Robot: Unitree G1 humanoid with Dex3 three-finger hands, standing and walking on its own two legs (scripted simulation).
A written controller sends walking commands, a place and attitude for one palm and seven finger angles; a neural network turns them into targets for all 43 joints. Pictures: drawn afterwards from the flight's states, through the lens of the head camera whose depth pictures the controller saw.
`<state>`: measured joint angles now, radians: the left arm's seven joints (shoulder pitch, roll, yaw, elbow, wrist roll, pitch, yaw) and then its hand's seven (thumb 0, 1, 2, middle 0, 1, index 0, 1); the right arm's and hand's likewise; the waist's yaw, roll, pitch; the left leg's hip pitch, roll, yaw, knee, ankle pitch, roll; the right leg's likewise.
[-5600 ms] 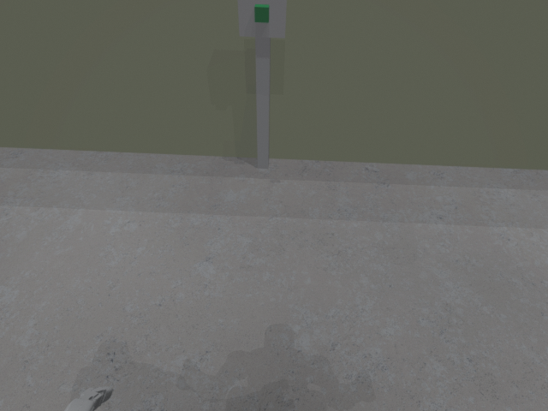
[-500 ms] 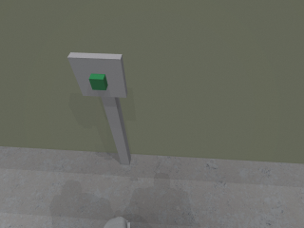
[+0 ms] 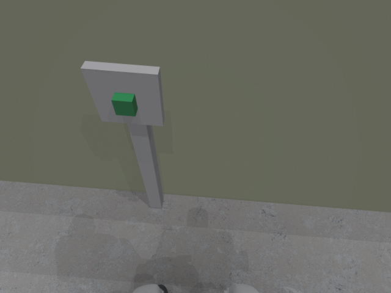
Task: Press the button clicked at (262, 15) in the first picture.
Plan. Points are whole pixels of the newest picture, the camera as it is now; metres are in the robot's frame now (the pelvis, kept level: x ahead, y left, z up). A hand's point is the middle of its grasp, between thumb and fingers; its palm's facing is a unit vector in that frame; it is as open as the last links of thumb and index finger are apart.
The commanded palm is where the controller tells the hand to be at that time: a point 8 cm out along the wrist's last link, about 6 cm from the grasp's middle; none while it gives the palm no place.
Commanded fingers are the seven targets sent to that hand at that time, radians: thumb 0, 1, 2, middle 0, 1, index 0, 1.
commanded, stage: come to a stop and stand still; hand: left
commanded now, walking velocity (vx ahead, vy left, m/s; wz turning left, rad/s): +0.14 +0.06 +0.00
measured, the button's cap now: (125, 103) +0.53 +0.23 +0.04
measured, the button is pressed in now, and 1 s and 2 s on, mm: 0 0 0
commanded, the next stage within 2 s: look again from close up in 1.04 s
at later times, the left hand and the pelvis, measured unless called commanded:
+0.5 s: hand out of the picture -0.04 +0.13 -0.15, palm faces +0.12 -0.96 -0.25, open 7.3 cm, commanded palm none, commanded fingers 0.00 0.90 0.90 -0.20 -0.30 -0.20 -0.30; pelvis -0.02 -0.04 +0.01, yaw +2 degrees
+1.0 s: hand out of the picture -0.01 +0.19 -0.17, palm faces +0.05 -0.98 -0.20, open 7.3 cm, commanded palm none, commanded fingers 0.00 0.90 0.90 -0.20 -0.30 -0.20 -0.30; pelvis -0.02 +0.02 +0.01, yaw +1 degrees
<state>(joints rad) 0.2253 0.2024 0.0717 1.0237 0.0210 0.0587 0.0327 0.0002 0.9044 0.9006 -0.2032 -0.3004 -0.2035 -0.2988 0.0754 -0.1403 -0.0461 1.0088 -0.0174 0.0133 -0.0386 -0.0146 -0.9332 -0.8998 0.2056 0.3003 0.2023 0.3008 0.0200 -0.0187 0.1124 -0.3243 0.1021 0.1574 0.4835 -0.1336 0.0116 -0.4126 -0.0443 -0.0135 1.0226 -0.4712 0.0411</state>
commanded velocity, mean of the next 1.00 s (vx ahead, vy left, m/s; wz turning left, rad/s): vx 0.04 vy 0.08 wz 0.00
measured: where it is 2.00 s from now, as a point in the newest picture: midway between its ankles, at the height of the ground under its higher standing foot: outside the picture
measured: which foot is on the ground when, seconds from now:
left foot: down 0.00-0.10, up 0.12-0.60, down 0.62-1.00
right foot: up 0.00-0.10, down 0.12-1.00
